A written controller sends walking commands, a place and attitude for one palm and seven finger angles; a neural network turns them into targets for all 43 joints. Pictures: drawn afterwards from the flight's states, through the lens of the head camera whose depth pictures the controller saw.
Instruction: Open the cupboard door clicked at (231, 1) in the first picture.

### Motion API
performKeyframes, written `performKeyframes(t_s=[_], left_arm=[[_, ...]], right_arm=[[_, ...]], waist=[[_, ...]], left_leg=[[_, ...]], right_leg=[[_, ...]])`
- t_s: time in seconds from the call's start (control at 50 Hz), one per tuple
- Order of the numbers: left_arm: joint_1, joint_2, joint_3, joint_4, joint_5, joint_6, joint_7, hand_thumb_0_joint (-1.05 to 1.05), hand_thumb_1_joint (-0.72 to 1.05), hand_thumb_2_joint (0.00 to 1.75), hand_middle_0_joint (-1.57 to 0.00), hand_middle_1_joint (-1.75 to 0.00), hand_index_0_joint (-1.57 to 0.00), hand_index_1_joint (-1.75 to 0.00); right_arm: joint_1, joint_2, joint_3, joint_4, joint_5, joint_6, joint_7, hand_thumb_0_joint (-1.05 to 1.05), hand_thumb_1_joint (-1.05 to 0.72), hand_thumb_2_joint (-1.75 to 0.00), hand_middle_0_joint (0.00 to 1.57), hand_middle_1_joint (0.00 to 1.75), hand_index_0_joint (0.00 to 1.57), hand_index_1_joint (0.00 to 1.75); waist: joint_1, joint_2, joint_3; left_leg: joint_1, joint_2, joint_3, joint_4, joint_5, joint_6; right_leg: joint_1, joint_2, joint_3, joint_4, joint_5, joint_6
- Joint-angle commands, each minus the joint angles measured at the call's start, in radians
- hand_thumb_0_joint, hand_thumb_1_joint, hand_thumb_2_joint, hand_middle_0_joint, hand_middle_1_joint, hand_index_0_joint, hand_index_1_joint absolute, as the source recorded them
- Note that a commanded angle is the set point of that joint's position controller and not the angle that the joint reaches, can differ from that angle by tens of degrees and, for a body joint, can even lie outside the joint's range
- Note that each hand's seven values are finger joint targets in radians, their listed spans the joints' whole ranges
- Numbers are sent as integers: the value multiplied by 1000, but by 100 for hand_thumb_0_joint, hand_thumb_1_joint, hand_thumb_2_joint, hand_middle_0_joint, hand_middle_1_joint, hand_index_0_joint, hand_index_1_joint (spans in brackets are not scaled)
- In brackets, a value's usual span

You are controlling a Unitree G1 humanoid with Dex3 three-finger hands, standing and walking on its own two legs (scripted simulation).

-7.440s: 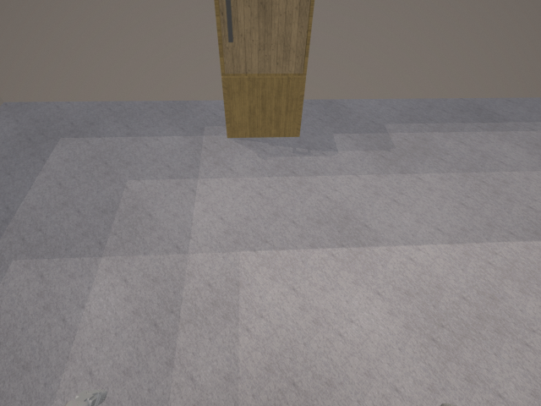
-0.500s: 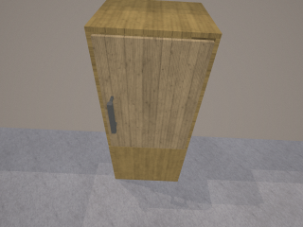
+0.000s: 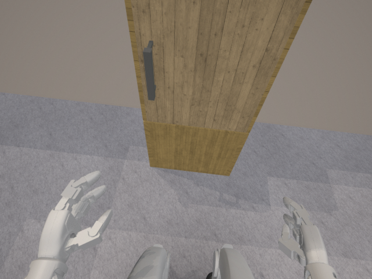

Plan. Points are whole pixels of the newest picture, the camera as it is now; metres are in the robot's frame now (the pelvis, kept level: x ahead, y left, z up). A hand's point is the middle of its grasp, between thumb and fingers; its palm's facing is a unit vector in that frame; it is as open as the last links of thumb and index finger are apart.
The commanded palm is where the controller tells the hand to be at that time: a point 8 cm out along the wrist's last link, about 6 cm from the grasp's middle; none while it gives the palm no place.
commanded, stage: raise the hand with hooked fingers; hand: left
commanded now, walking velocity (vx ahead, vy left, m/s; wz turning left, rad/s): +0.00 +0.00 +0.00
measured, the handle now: (151, 72) +0.65 +0.17 +0.03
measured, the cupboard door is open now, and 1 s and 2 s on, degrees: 0 0 0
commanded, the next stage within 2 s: move the hooked fingers beside the handle in 1.60 s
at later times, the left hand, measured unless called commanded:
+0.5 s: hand (90, 189) +0.27 +0.22 +0.03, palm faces -0.01 -1.00 -0.05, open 12.1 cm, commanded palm +0.25 +0.28 +0.04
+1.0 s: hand (74, 174) +0.30 +0.26 +0.04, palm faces -0.01 -1.00 -0.06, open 13.9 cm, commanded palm +0.28 +0.31 +0.04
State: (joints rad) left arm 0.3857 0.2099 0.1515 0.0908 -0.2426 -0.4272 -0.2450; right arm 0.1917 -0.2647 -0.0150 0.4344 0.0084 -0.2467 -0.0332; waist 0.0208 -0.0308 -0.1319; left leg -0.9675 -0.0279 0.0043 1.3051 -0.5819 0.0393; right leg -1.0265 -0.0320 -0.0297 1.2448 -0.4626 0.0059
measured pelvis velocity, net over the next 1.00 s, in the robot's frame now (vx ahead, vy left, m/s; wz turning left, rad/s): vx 0.03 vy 0.00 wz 0.00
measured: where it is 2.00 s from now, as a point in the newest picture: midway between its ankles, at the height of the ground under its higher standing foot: outside the picture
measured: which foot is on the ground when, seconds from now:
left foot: down 0.00-1.00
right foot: down 0.00-1.00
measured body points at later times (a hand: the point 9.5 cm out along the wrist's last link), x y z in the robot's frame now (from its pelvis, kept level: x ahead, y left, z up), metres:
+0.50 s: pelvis +0.03 -0.01 +0.00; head +0.13 +0.01 +0.44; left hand +0.27 +0.28 +0.04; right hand +0.21 -0.27 -0.08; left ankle +0.03 +0.10 -0.62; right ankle +0.08 -0.13 -0.62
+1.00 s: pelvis +0.03 +0.00 +0.00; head +0.13 +0.02 +0.44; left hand +0.29 +0.32 +0.04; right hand +0.21 -0.24 -0.08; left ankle +0.03 +0.10 -0.62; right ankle +0.08 -0.13 -0.62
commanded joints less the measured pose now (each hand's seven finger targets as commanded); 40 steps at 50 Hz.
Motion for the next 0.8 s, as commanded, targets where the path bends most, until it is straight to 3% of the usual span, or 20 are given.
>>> performKeyframes(t_s=[0.0,0.04,0.06,0.14,0.18,0.2,0.3,0.34,0.48,0.62,0.66,0.74,0.76,0.78], left_arm=[[-239,138,30,-359,2,-153,12,0,29,64,-24,-69,-24,-69],[-212,151,43,-256,-10,-123,-42,0,25,62,-25,-72,-25,-72],[-209,164,57,-236,-17,-99,-67,0,22,61,-25,-74,-25,-74],[-136,226,171,-161,-79,16,-141,0,13,57,-25,-80,-25,-80],[-137,239,216,-204,-102,34,-148,0,8,55,-26,-82,-26,-82],[-135,237,224,-216,-108,30,-145,0,6,54,-26,-84,-26,-84],[-129,226,247,-167,-120,-25,-135,0,-6,49,-27,-92,-27,-92],[-162,229,237,-125,-119,-36,-152,0,-10,47,-27,-94,-27,-94],[-203,296,297,-124,-142,-57,-204,0,-27,40,-28,-105,-28,-105],[-262,313,305,-84,-150,-56,-217,0,-43,33,-29,-115,-29,-115],[-270,336,319,-85,-147,-48,-226,0,-48,31,-30,-118,-30,-118],[-310,345,333,-15,-157,-26,-239,0,-50,30,-30,-120,-30,-120],[-337,351,332,-24,-152,-26,-243,0,-50,30,-30,-120,-30,-120],[-347,356,336,-11,-154,-25,-246,0,-50,30,-30,-120,-30,-120]], right_arm=[[10,-131,-27,-84,-4,-50,-23,0,-90,-90,20,30,20,30],[15,-142,-25,-60,1,-52,-30,0,-90,-90,20,30,20,30],[13,-147,-25,-58,7,-52,-30,0,-90,-90,20,30,20,30],[2,-140,-29,-66,23,-43,-37,0,-90,-90,20,30,20,30],[-4,-126,-34,-75,24,-38,-34,0,-90,-90,20,30,20,30],[-5,-119,-34,-71,23,-39,-31,0,-90,-90,20,30,20,30],[4,-109,-45,-42,15,-40,-19,0,-90,-90,20,30,20,30],[8,-119,-44,-38,14,-37,-18,0,-90,-90,20,30,20,30],[35,-141,-54,-36,21,-37,-24,0,-90,-90,20,30,20,30],[35,-153,-48,-41,24,-27,-20,0,-90,-90,20,30,20,30],[43,-159,-46,-47,22,-23,-21,0,-90,-90,20,30,20,30],[47,-164,-41,-48,24,-16,-24,0,-90,-90,20,30,20,30],[46,-166,-38,-51,24,-13,-24,0,-90,-90,20,30,20,30],[46,-167,-39,-51,25,-12,-24,0,-90,-90,20,30,20,30]], waist=[[-73,127,-192],[-75,115,-180],[-68,109,-215],[-11,87,-292],[3,51,-356],[8,72,-359],[-7,44,-329],[-21,48,-274],[-15,83,-346],[-21,123,-312],[-14,138,-345],[-29,89,-305],[-28,116,-313],[-28,106,-318]], left_leg=[[69,20,-104,-266,36,-26],[51,17,-101,-242,63,-27],[43,13,-92,-234,77,-26],[35,5,-66,-231,179,-27],[35,5,-53,-219,258,-22],[47,7,-53,-218,290,-25],[10,10,-41,-185,323,-26],[-15,10,-43,-182,300,-26],[22,13,-35,-179,350,-24],[40,14,-45,-201,316,-29],[72,18,-49,-209,359,-31],[38,18,-55,-206,312,-30],[50,18,-55,-213,311,-32],[49,17,-56,-215,299,-31]], right_leg=[[85,47,-20,-163,-62,-40],[81,52,-26,-164,-46,-42],[98,46,-25,-168,-42,-37],[225,47,-10,-197,5,-39],[295,40,0,-199,77,-31],[302,41,-1,-192,108,-32],[289,39,8,-177,154,-27],[256,42,8,-177,121,-33],[282,37,15,-163,184,-30],[225,44,-7,-161,131,-32],[229,48,-18,-150,167,-36],[209,53,-21,-159,126,-35],[201,51,-23,-157,122,-34],[204,49,-22,-161,111,-33]])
